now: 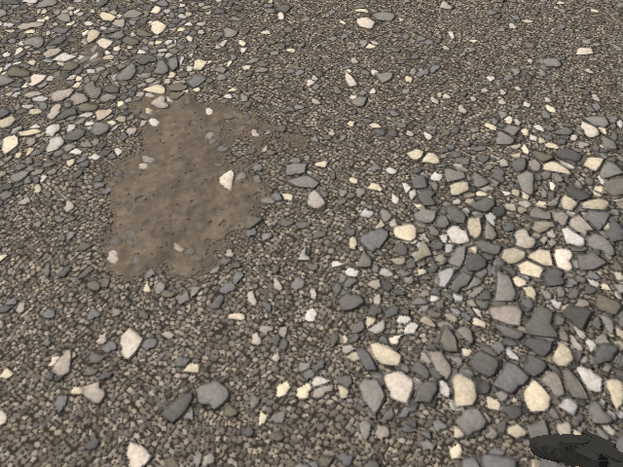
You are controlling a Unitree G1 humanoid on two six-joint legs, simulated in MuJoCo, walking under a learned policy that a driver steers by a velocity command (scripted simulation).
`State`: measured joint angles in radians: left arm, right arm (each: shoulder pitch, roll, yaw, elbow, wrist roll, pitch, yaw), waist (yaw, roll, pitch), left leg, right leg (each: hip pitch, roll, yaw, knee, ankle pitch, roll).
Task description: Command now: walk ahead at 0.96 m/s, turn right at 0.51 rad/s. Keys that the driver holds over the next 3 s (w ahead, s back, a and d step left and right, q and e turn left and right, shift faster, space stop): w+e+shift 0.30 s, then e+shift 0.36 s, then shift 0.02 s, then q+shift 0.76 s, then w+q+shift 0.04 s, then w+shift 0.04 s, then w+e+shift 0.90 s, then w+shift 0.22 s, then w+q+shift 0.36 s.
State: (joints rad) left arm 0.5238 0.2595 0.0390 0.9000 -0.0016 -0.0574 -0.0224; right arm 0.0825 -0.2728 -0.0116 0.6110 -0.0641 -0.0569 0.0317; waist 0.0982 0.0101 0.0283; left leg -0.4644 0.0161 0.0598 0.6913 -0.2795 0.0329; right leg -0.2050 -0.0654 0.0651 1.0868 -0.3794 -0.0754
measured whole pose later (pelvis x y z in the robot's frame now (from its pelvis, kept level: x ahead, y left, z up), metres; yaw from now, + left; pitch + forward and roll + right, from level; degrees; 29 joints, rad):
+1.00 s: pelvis +0.63 -0.08 +0.01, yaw -35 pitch +1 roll -1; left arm 0.07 0.25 0.05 0.66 0.00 0.04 0.03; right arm 0.22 -0.25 -0.05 0.64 0.01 0.00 0.00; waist -0.04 0.03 0.09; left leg -0.42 -0.14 -0.19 0.43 -0.01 0.03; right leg -0.41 0.09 0.13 0.94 -0.49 0.05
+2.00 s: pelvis +0.92 -0.09 -0.01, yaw -17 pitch +2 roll +0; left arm 0.12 0.28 0.02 0.72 0.01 0.01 -0.09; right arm 0.47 -0.25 -0.02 0.86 -0.04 -0.07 -0.02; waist -0.02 -0.01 0.03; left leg 0.30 -0.03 0.28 0.18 -0.47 -0.01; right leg -0.70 0.02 -0.17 0.77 -0.11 -0.16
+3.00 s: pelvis +1.67 -0.59 +0.01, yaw -40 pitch +2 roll +0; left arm 0.15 0.26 0.00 0.73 0.06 -0.08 -0.01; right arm 0.41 -0.29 -0.04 0.88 0.00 -0.06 0.02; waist -0.06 0.03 0.01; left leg -0.35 0.03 -0.04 1.25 -0.29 0.09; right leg -0.37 -0.02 -0.08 0.60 -0.26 -0.02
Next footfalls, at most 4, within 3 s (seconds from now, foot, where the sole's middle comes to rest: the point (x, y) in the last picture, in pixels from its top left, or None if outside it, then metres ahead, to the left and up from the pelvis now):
0.38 right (400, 439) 0.51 -0.10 -0.75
0.78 left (413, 316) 0.80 -0.12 -0.75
1.12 right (465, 388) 0.63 -0.23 -0.75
1.58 left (346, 341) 0.72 0.03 -0.75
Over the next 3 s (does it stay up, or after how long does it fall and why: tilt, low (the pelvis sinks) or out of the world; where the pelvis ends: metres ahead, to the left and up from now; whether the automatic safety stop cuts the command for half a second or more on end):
stays up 1.67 -0.59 0.01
